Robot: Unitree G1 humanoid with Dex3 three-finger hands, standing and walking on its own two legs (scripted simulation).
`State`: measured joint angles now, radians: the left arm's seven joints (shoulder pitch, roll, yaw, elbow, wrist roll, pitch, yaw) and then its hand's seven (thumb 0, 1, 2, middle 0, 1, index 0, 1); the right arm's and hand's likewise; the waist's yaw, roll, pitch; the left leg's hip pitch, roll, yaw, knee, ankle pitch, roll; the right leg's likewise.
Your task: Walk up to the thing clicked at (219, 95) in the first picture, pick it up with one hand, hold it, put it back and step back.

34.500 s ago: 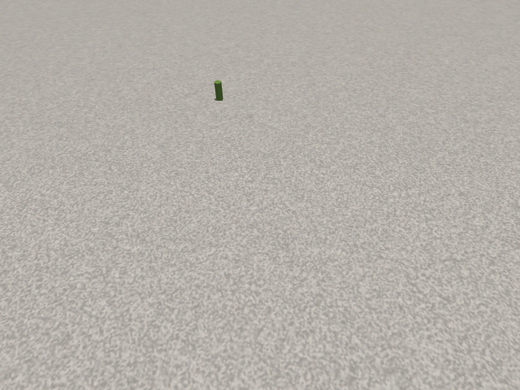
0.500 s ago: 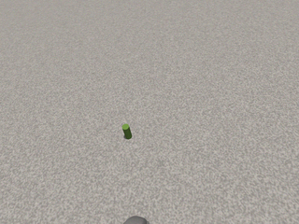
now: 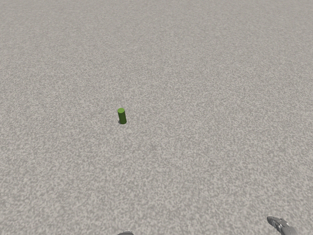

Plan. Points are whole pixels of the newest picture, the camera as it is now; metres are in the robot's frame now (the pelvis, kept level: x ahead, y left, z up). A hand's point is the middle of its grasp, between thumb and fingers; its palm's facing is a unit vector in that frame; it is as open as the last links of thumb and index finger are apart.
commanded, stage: step back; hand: left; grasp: from the side
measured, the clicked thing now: (122, 116) +1.01 +0.30 -0.68
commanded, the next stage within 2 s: stand in 0.96 s
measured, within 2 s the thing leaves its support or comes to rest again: neither
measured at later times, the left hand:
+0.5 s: hand out of the picture +0.02 +0.28 -0.13, palm faces +0.04 -0.92 -0.40, open 7.4 cm
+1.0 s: hand out of the picture +0.08 +0.27 -0.13, palm faces +0.12 -0.92 -0.37, open 7.4 cm
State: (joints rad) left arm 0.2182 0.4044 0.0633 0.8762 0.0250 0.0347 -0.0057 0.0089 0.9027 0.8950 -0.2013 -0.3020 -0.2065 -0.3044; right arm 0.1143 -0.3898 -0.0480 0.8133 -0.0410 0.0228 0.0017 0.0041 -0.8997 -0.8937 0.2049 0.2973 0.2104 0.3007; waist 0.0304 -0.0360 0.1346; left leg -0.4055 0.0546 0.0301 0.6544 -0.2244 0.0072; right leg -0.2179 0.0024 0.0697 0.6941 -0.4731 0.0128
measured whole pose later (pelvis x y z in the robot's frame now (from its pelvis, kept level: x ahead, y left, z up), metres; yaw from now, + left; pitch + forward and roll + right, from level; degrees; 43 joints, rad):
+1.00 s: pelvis +0.01 +0.00 +0.01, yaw +6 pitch -2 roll +2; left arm 0.11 0.37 0.04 1.00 0.00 -0.01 0.00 0.01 0.90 0.89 -0.20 -0.30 -0.21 -0.30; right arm 0.19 -0.37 -0.04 1.04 -0.03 -0.01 0.01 0.00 -0.91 -0.89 0.20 0.30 0.21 0.30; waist 0.02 -0.02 0.10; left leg -0.23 0.00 0.00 0.59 -0.31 -0.02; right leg -0.31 -0.08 -0.03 0.67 -0.32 0.01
